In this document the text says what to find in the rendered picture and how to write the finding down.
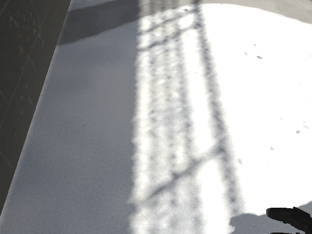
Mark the right robot hand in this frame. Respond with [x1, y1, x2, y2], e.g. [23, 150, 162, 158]
[266, 207, 312, 234]

